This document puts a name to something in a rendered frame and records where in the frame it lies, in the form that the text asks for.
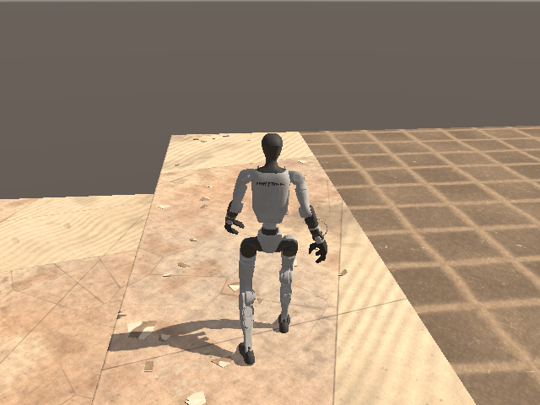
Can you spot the robot left foot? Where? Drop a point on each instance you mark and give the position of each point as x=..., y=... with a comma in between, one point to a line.
x=249, y=357

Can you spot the robot left forearm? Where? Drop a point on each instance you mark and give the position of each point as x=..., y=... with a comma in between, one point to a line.
x=230, y=217

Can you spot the left robot hand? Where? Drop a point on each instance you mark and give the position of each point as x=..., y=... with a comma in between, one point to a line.
x=231, y=230

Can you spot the right robot upper arm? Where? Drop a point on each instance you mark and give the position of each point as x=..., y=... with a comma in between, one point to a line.
x=301, y=192

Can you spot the right robot hand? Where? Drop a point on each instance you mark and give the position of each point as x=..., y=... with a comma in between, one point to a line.
x=322, y=251

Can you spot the left robot upper arm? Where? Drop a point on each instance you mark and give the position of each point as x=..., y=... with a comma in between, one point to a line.
x=240, y=189

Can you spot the left robot thigh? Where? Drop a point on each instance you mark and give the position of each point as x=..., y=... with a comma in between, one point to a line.
x=248, y=252

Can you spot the robot right forearm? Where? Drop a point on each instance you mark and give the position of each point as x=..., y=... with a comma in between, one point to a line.
x=314, y=227

